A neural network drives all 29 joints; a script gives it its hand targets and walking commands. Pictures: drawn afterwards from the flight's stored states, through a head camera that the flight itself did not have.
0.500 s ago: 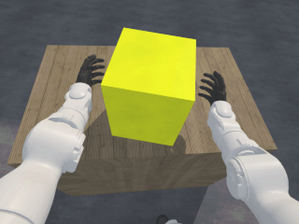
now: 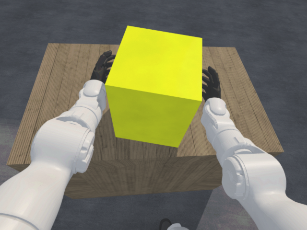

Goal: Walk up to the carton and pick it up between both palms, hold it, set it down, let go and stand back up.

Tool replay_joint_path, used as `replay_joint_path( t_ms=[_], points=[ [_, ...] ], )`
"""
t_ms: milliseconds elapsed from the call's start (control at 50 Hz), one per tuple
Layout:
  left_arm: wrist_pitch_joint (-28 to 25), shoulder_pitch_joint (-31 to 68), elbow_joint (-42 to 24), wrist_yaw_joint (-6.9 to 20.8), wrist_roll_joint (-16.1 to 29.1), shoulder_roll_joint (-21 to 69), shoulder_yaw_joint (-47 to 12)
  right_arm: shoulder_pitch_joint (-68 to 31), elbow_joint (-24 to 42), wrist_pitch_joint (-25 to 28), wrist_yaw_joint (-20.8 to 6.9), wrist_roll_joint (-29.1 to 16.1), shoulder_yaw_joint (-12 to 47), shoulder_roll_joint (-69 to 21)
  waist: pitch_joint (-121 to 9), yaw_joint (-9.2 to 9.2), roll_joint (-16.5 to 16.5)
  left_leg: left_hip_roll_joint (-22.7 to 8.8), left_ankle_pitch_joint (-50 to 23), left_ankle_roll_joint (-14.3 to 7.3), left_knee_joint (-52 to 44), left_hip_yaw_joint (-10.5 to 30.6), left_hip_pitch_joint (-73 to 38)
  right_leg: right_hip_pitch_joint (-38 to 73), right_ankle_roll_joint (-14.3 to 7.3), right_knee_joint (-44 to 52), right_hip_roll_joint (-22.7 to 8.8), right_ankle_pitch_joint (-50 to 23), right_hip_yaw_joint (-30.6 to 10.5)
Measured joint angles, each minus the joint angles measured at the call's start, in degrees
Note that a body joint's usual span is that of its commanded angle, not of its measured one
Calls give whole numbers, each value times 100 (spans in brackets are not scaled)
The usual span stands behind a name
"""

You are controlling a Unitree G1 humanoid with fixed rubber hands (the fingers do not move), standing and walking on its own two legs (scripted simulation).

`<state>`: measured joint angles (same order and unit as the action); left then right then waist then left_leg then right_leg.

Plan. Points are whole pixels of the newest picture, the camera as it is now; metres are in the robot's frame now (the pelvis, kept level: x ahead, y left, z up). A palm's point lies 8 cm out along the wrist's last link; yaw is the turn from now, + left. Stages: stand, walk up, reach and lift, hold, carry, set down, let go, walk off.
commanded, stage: reach and lift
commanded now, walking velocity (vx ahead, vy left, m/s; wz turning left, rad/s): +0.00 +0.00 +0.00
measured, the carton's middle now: (154, 92) +0.49 -0.04 +0.03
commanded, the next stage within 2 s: none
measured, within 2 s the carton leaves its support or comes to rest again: neither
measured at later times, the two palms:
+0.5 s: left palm (100, 82) +0.49 +0.10 +0.08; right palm (209, 102) +0.42 -0.18 +0.07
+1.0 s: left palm (101, 81) +0.49 +0.10 +0.07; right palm (209, 102) +0.42 -0.18 +0.06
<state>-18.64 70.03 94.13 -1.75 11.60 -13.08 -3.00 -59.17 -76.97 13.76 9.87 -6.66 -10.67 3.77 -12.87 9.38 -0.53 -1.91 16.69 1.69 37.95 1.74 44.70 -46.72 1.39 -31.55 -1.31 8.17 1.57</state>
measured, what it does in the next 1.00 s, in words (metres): stands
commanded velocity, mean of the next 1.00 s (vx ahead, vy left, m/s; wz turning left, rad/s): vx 0.00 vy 0.00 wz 0.00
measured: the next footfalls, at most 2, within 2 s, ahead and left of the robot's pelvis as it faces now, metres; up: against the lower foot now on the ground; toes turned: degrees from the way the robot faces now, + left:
none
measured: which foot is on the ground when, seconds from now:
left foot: down 0.00-1.00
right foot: down 0.00-1.00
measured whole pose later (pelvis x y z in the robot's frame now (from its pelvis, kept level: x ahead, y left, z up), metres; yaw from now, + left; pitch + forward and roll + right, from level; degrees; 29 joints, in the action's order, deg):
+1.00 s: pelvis +0.04 +0.01 +0.03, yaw +1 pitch +12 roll -2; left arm -16.1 53.5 67.6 0.8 -23.9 -0.9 30.5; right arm -42.2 -55.5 22.6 5.1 26.9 -41.7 -8.0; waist -0.7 7.0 0.8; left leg -1.7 13.4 0.9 21.1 1.4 20.0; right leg -21.1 2.1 -13.2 -1.6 4.3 2.1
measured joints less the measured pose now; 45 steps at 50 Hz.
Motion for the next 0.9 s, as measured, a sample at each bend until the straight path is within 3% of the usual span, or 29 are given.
replay_joint_path(
  t_ms=[80,280,340,440,520,640,900],
  points=[
    [49,-48,-111,-53,-336,45,297,64,81,45,142,357,-406,-123,69,-18,13,7,-41,-4,-104,7,-120,136,5,124,-7,-46,11],
    [39,-289,-425,-120,-1271,186,1279,410,487,239,39,1403,-1470,-369,341,-37,71,39,-149,-40,-479,-19,-622,658,30,533,-36,-168,0],
    [6,-392,-552,-103,-1656,263,1705,566,727,320,-42,1836,-1890,-488,498,-47,74,60,-189,-57,-645,-25,-876,917,46,700,-58,-205,0],
    [-176,-650,-843,17,-2598,484,2747,988,1558,478,-295,2935,-2878,-904,857,-68,33,103,-280,-83,-1021,-1,-1452,1526,78,1095,-101,-284,39],
    [-259,-960,-1193,107,-3043,725,3250,1279,2016,592,-523,3403,-3279,-1115,1022,-124,-41,117,-312,-101,-1298,0,-1877,1961,100,1382,-116,-321,56],
    [-190,-1369,-1714,236,-3281,943,3510,1570,2179,704,-635,3541,-3253,-1192,1093,-151,-39,85,-293,-99,-1560,-27,-2298,2348,108,1600,-87,-287,45],
    [133,-1651,-2489,270,-3503,1167,3388,1721,2110,909,-490,3351,-3076,-1171,1215,-206,102,24,-286,-72,-1651,-24,-2504,2591,79,1771,-27,-326,63]
  ],
)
